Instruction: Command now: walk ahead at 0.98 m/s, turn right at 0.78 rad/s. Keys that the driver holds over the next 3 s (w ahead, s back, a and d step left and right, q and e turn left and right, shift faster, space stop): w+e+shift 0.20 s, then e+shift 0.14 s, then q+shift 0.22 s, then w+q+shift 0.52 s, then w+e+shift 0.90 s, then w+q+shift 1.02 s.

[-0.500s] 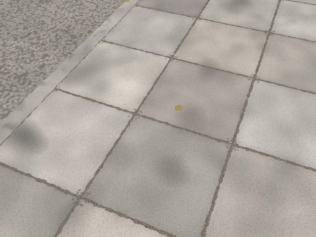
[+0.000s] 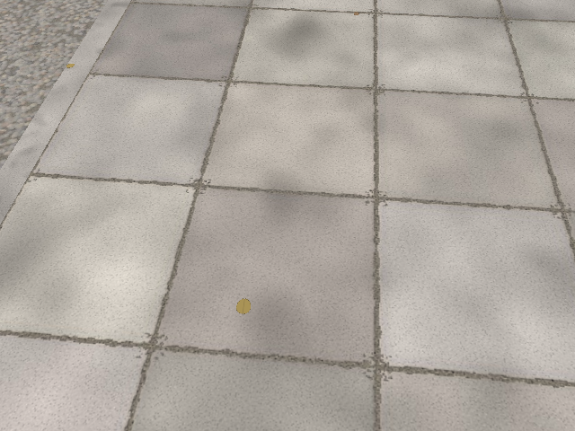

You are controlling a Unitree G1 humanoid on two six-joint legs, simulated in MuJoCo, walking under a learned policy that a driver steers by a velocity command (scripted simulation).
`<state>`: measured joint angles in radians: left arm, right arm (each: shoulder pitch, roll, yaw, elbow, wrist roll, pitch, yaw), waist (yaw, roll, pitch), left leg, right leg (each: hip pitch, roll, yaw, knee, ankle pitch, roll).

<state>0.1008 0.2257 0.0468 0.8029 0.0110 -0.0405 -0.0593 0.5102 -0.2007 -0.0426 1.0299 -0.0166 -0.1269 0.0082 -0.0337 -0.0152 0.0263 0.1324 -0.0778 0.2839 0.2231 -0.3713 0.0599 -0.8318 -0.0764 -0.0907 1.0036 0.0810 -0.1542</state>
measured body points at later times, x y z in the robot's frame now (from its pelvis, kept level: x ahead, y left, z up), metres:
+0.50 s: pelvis +0.43 +0.00 -0.01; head +0.46 -0.03 +0.44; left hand +0.52 +0.26 -0.13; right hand +0.62 -0.29 -0.06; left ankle +0.67 +0.03 -0.71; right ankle +0.27 -0.01 -0.73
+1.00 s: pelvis +0.65 -0.04 +0.01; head +0.66 -0.05 +0.46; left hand +0.80 +0.22 -0.08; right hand +0.79 -0.34 -0.07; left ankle +0.69 +0.06 -0.66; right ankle +0.63 -0.18 -0.73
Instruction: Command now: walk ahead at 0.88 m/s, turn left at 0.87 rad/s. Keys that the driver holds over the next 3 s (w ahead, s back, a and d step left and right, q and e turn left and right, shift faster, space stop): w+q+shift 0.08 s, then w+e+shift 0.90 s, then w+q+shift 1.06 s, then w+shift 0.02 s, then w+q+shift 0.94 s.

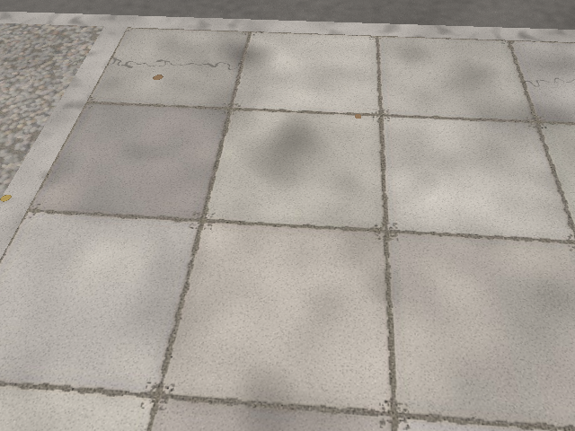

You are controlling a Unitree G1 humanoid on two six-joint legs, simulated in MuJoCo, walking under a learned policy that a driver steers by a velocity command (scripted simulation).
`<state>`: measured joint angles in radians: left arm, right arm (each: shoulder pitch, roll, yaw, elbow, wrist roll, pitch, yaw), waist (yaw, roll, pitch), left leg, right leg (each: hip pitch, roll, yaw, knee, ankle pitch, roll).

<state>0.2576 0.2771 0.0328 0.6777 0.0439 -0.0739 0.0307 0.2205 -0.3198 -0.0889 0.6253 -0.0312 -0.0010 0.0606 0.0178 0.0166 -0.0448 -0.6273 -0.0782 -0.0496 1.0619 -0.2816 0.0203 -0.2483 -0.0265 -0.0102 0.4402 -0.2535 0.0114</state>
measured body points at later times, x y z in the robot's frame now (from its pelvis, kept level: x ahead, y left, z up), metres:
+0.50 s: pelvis +0.35 +0.13 -0.01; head +0.37 +0.14 +0.44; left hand +0.43 +0.41 -0.13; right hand +0.40 -0.14 -0.12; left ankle +0.28 +0.23 -0.74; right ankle +0.38 -0.01 -0.64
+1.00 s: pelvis +0.79 +0.08 -0.01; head +0.81 +0.06 +0.44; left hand +0.87 +0.36 -0.12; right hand +0.95 -0.20 -0.06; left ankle +1.02 +0.23 -0.66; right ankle +0.72 +0.10 -0.74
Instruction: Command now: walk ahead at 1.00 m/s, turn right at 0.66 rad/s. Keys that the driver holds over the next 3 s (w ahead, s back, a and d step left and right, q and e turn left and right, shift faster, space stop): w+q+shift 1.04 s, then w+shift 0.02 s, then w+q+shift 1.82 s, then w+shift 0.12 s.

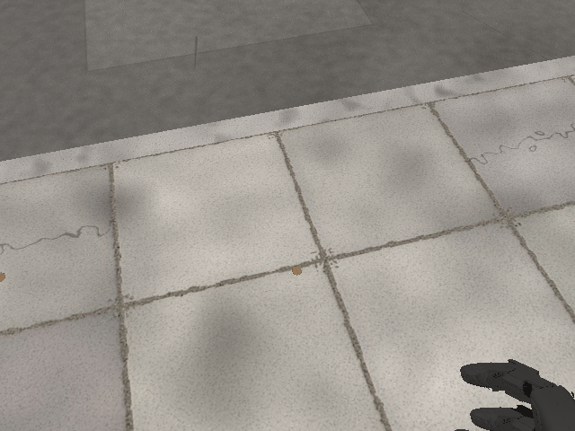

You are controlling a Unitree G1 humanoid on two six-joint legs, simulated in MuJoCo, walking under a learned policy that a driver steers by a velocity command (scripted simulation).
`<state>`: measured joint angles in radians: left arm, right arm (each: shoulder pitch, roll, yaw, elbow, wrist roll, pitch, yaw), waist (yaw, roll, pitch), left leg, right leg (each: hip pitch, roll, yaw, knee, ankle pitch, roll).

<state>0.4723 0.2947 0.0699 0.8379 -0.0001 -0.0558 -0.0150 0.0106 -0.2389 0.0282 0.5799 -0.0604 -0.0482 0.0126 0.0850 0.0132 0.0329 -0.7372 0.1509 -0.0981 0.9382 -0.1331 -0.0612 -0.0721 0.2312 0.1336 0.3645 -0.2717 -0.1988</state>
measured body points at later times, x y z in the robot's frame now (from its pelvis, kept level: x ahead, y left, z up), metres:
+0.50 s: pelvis +0.48 +0.07 +0.01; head +0.51 +0.07 +0.45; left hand +0.73 +0.29 -0.04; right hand +0.41 -0.21 -0.12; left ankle +0.37 +0.14 -0.73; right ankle +0.69 -0.07 -0.68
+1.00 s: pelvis +0.93 +0.18 -0.03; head +0.96 +0.20 +0.42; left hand +0.70 +0.37 -0.15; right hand +1.30 +0.15 -0.06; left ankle +1.06 +0.33 -0.71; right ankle +0.79 -0.05 -0.73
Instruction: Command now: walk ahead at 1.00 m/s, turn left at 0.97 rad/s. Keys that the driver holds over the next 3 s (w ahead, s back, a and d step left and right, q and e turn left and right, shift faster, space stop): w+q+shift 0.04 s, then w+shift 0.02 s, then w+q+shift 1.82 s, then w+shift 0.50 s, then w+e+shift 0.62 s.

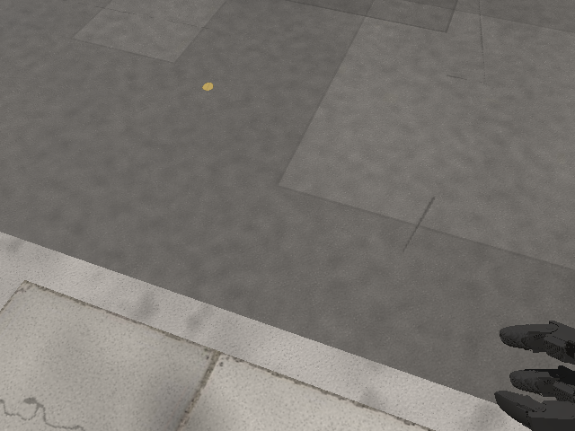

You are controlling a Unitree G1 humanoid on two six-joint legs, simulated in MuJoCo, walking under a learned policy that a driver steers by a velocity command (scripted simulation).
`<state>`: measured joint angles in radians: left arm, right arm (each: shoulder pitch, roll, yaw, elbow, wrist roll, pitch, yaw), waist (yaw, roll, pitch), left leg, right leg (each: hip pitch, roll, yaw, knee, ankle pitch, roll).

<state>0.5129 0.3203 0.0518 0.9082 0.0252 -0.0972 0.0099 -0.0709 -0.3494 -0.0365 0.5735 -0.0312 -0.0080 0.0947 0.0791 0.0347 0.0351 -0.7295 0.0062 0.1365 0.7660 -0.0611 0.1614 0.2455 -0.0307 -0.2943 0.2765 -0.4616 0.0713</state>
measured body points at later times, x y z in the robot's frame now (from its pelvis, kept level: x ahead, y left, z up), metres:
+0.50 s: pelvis +0.47 +0.01 +0.00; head +0.50 +0.01 +0.45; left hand +0.57 +0.33 -0.05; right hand +0.64 -0.27 -0.11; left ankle +0.24 +0.02 -0.63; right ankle +0.63 -0.08 -0.71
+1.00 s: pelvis +0.82 +0.26 +0.00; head +0.84 +0.28 +0.44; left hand +0.64 +0.46 -0.12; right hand +1.13 +0.21 -0.12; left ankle +0.85 +0.30 -0.71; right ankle +0.82 +0.01 -0.57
